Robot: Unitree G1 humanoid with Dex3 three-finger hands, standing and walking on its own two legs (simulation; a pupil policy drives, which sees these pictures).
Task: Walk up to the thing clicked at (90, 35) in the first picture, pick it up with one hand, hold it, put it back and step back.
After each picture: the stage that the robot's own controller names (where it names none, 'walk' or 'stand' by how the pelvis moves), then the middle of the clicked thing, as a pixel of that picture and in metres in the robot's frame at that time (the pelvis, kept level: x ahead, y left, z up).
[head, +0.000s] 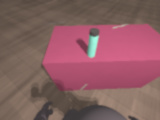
stand; (92, 44) +0.56 +0.01 +0.08
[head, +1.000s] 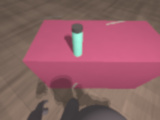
rise first; (77, 42) +0.50 +0.15 +0.11
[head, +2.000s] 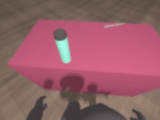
stand; (63, 48) +0.42 +0.21 +0.11
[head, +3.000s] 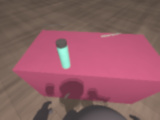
stand; (64, 55) +0.42 +0.22 +0.07
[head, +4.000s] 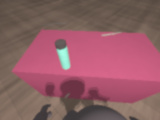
stand; (63, 56) +0.41 +0.22 +0.07
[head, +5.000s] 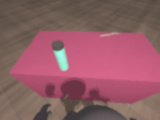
stand; (61, 57) +0.40 +0.24 +0.07
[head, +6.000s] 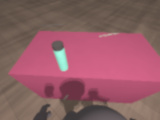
stand; (61, 57) +0.40 +0.24 +0.07
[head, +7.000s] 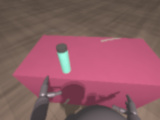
rise first; (64, 59) +0.39 +0.23 +0.07
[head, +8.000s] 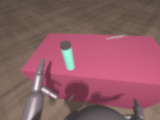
go down; (68, 57) +0.41 +0.22 +0.08
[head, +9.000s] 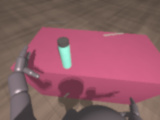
go down; (65, 54) +0.42 +0.20 +0.09
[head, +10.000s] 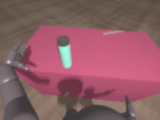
go down; (65, 53) +0.42 +0.20 +0.09
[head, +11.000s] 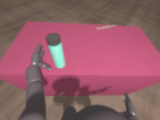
close in; (57, 53) +0.40 +0.21 +0.11
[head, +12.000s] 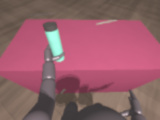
close; (55, 44) +0.45 +0.23 +0.13
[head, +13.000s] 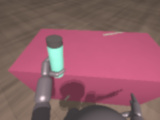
lift; (56, 59) +0.30 +0.21 +0.18
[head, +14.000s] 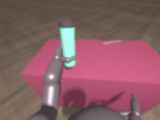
lift; (68, 45) +0.34 +0.15 +0.28
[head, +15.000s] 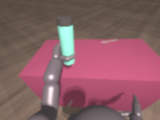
hold; (67, 43) +0.34 +0.15 +0.29
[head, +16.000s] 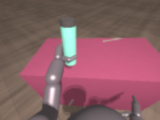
hold; (69, 44) +0.34 +0.14 +0.28
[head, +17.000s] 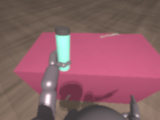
crouch; (63, 50) +0.35 +0.18 +0.21
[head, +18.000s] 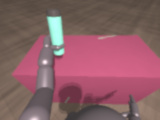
lower; (56, 34) +0.43 +0.22 +0.27
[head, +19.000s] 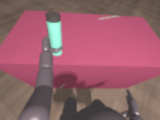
lower; (55, 36) +0.48 +0.23 +0.15
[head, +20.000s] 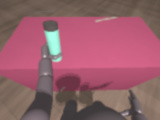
lower; (54, 43) +0.44 +0.23 +0.14
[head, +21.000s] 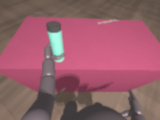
lower; (56, 44) +0.44 +0.22 +0.14
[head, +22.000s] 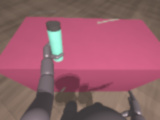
lower; (56, 43) +0.45 +0.22 +0.14
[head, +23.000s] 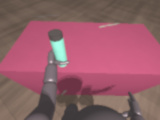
open; (59, 50) +0.40 +0.21 +0.13
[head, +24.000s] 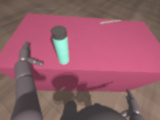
sink last; (62, 48) +0.41 +0.19 +0.13
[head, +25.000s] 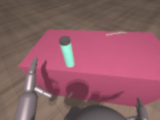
stand; (67, 53) +0.42 +0.22 +0.10
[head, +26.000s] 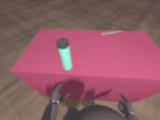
stand; (65, 56) +0.40 +0.20 +0.09
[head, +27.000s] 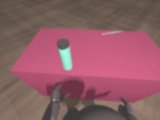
stand; (65, 56) +0.40 +0.20 +0.09
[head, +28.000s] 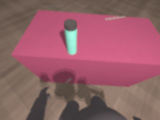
walk; (71, 39) +0.49 +0.16 +0.10
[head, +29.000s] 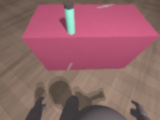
walk; (70, 19) +0.72 +0.24 +0.10
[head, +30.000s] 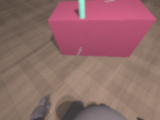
walk; (81, 6) +1.11 +0.19 +0.10
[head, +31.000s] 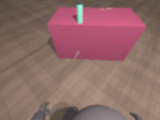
stand; (79, 12) +1.13 +0.21 +0.09
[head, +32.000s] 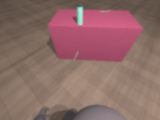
stand; (79, 14) +1.15 +0.20 +0.07
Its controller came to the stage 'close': yes
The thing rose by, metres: 0.22
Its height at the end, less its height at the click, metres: +0.00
